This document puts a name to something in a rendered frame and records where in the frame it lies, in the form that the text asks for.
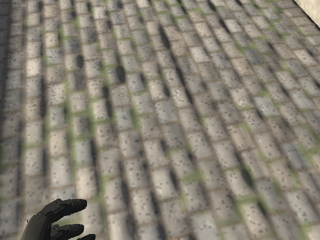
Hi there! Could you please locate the left robot hand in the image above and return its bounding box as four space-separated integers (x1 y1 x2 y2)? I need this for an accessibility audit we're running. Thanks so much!
20 198 96 240

